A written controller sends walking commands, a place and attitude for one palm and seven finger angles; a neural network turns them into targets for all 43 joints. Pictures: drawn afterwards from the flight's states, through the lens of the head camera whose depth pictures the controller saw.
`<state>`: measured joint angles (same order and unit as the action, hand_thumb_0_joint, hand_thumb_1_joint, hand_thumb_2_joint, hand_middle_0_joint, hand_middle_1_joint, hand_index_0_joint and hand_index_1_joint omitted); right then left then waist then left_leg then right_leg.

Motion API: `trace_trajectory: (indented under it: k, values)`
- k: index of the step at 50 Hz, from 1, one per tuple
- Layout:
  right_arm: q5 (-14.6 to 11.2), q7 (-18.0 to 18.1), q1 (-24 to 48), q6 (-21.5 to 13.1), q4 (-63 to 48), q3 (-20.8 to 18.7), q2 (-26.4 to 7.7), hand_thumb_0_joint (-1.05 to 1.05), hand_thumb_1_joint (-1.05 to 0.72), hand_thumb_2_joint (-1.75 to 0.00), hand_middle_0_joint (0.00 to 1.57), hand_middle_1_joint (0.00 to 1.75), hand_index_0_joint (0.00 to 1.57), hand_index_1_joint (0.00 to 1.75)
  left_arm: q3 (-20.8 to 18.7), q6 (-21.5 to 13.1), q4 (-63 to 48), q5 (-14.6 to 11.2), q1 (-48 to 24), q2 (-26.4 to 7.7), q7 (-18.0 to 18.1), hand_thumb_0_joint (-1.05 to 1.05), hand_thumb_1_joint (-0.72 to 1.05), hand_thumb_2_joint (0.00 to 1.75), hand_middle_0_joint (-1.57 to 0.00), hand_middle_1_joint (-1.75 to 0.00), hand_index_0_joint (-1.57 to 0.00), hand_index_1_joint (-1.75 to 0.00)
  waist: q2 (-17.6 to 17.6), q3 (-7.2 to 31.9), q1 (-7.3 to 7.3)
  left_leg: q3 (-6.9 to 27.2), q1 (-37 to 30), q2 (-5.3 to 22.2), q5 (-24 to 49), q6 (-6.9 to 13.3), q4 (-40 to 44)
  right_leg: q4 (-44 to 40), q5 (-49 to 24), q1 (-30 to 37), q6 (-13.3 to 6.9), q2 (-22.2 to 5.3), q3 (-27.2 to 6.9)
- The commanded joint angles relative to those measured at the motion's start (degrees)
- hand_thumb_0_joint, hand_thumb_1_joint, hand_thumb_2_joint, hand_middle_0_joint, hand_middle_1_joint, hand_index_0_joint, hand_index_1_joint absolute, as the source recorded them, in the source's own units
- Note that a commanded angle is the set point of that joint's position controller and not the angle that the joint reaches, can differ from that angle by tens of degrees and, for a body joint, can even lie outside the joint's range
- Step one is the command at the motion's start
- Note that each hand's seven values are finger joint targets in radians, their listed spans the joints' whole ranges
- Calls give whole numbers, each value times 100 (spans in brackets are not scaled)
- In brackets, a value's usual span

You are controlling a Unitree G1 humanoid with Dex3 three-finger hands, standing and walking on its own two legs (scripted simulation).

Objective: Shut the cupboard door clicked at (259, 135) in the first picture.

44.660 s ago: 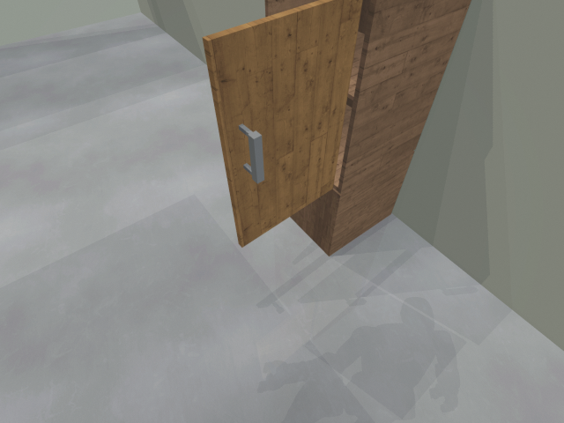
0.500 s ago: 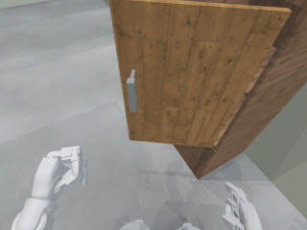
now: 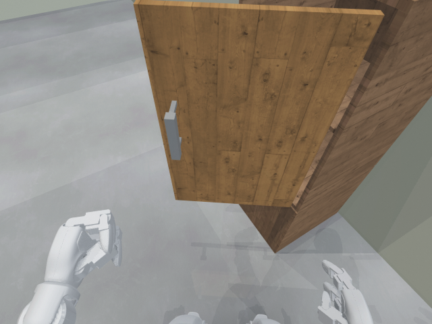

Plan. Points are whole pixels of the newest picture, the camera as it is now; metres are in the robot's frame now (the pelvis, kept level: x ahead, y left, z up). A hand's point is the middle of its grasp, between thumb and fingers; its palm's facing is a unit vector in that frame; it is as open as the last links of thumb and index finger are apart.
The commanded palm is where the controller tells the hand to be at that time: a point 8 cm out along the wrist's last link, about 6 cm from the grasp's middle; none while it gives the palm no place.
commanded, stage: bring the fist close to the handle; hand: left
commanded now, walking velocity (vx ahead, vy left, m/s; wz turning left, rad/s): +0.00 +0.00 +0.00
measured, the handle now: (175, 131) +0.49 +0.13 +0.07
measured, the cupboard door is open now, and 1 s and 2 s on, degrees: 55 55 51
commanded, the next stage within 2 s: push the door shut along its arc in 1.40 s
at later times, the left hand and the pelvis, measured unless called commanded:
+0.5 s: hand (153, 203) +0.31 +0.14 +0.07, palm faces -0.03 -1.00 -0.02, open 3.1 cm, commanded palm +0.29 +0.19 +0.07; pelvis +0.00 -0.01 +0.00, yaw +0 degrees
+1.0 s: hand (187, 172) +0.38 +0.09 +0.07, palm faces -0.03 -1.00 +0.00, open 3.1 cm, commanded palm +0.36 +0.14 +0.07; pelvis +0.00 -0.01 +0.00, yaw -1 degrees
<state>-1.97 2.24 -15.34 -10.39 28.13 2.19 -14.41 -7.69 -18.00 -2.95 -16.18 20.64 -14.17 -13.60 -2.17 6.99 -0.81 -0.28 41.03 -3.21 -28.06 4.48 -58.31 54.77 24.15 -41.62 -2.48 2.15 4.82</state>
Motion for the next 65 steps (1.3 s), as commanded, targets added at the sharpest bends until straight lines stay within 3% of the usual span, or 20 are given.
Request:
trace_trajectory:
  k: [1, 3, 7, 9, 12, 15, 17, 19, 24, 29, 33, 37, 40, 45, 49, 56, 57, 59, 62, 65]
  values:
    - [-60, 66, 343, -311, -890, -332, -740, 0, -90, -90, 20, 30, 20, 30, -436, -393, -1134, -110, -668, -706, 22, 0, 90, 90, -130, -150, -130, -150, 70, 886, 117, 487, -152, 204, 925, -340, 1039, -780, -478, 878, 45, -80, -376]
    - [-48, 94, 396, -322, -770, -314, -733, 0, -90, -90, 20, 30, 20, 30, -345, -426, -1039, -62, -1423, -702, 48, 0, 90, 90, -130, -150, -130, -150, 6, 811, 235, 489, -49, 207, 727, -306, 920, -791, -255, 700, 58, -99, -473]
    - [-61, 96, 346, -388, -702, -314, -742, 0, -90, -90, 20, 30, 20, 30, -120, -413, -933, 6, -1764, -586, 108, 0, 90, 90, -130, -150, -130, -150, -182, 1154, 202, 542, -278, 216, 938, -314, 956, -703, -514, 794, 29, -100, -432]
    - [-75, 81, 317, -362, -692, -313, -719, 0, -90, -90, 20, 30, 20, 30, -9, -292, -715, 72, -1877, -502, 152, 0, 90, 90, -130, -150, -130, -150, 36, 1211, 232, 490, -267, 209, 1003, -282, 960, -753, -616, 895, 75, -119, -454]
    - [-61, 56, 304, -257, -669, -306, -732, 0, -90, -90, 20, 30, 20, 30, -265, -116, -372, 125, -1949, -718, 267, 0, 90, 90, -130, -150, -130, -150, 89, 1236, 113, 422, -134, 185, 1168, -279, 975, -792, -791, 1152, 64, -134, -529]
    - [-76, 11, 362, -155, -722, -296, -670, 0, -90, -90, 20, 30, 20, 30, -229, -72, -221, 141, -2157, -557, 376, 0, 90, 90, -130, -150, -130, -150, 127, 1232, 92, 320, -133, 177, 1238, -285, 1025, -834, -899, 1265, 92, -172, -552]
    - [-58, 6, 347, -101, -676, -301, -683, 0, -90, -90, 20, 30, 20, 30, -430, -99, -34, 144, -2298, -725, 474, 0, 90, 90, -130, -150, -130, -150, 265, 1221, 49, 314, -38, 179, 1274, -277, 1007, -870, -944, 1398, 84, -177, -636]
    - [-68, -30, 372, -83, -672, -299, -648, 0, -90, -90, 20, 30, 20, 30, -139, -194, -55, 197, -2560, -459, 493, 0, 90, 90, -130, -150, -130, -150, 65, 1309, 118, 268, -149, 186, 1297, -282, 1004, -837, -1007, 1323, 95, -200, -625]
    - [-69, -45, 292, -51, -499, -339, -693, 0, -90, -90, 20, 30, 20, 30, 144, -297, 297, 329, -3384, -320, 612, 0, 90, 90, -130, -150, -130, -150, 197, 1348, 291, 319, -290, 228, 1287, -268, 970, -792, -1045, 1088, 106, -182, -580]
    - [-50, -81, 231, 81, -435, -369, -677, 0, -90, -90, 20, 30, 20, 30, 99, -274, 584, 426, -3673, -299, 795, 0, 90, 90, -130, -150, -130, -150, 237, 1701, 203, 272, -407, 219, 1652, -278, 980, -700, -1516, 1338, 102, -192, -581]
    - [-47, -104, 211, 213, -344, -360, -671, 0, -90, -90, 20, 30, 20, 30, 142, -300, 932, 528, -4258, -263, 981, 0, 90, 90, -130, -150, -130, -150, 294, 1596, 287, 267, -425, 249, 1657, -289, 1006, -700, -1539, 1225, 106, -180, -552]
    - [-16, -151, 120, 286, -312, -396, -667, 0, -90, -90, 20, 30, 20, 30, 183, -390, 1076, 580, -4408, -152, 1126, 0, 90, 90, -130, -150, -130, -150, 180, 1862, 211, 287, -637, 261, 2017, -321, 999, -619, -1866, 1318, 70, -161, -511]
    - [-17, -208, 70, 365, -271, -420, -637, 0, -90, -90, 20, 30, 20, 30, 399, -411, 1263, 637, -4508, 93, 1169, 0, 90, 90, -130, -150, -130, -150, 268, 1898, 286, 252, -735, 282, 2172, -335, 984, -637, -2037, 1278, 97, -162, -503]
    - [-9, -223, 49, 518, -174, -413, -655, 0, -90, -90, 20, 30, 20, 30, 335, -425, 1768, 741, -5258, 32, 1358, 0, 90, 90, -130, -150, -130, -150, 456, 1592, 389, 250, -485, 270, 1643, -325, 1031, -744, -1593, 1096, 107, -171, -536]
    - [29, -238, 49, 568, -107, -417, -620, 0, -90, -90, 20, 30, 20, 30, 405, -588, 1920, 829, -5925, 136, 1533, 0, 90, 90, -130, -150, -130, -150, 112, 1870, 431, 241, -666, 260, 1669, -323, 991, -693, -1587, 1021, 85, -163, -548]
    - [49, -295, -38, 672, -98, -436, -651, 0, -90, -90, 20, 30, 20, 30, 88, -724, 2646, 839, -5766, -49, 1549, 0, 90, 90, -130, -150, -130, -150, 344, 1954, 314, 149, -390, 226, 1481, -304, 1051, -770, -1504, 1258, 102, -147, -625]
    - [45, -287, -62, 705, -121, -439, -688, 0, -90, -90, 20, 30, 20, 30, -78, -726, 2644, 829, -5637, -248, 1534, 0, 90, 90, -130, -150, -130, -150, 364, 1956, 272, 160, -373, 229, 1531, -298, 1066, -780, -1581, 1348, 91, -141, -637]
    - [32, -302, -59, 722, -149, -441, -645, 0, -90, -90, 20, 30, 20, 30, 156, -765, 2529, 802, -5746, 14, 1475, 0, 90, 90, -130, -150, -130, -150, 410, 1953, 334, 116, -408, 233, 1607, -292, 1082, -794, -1706, 1385, 112, -151, -635]
    - [25, -276, -94, 740, -113, -432, -681, 0, -90, -90, 20, 30, 20, 30, 74, -798, 2611, 778, -5962, -124, 1445, 0, 90, 90, -130, -150, -130, -150, 419, 1695, 387, 146, -286, 236, 1322, -278, 1113, -872, -1387, 1250, 111, -143, -654]
    - [22, -276, -94, 705, -77, -462, -662, 0, -90, -90, 20, 30, 20, 30, 251, -891, 2534, 787, -6160, 57, 1423, 0, 90, 90, -130, -150, -130, -150, 191, 1798, 430, 167, -513, 247, 1316, -288, 1090, -860, -1312, 1088, 97, -139, -622]
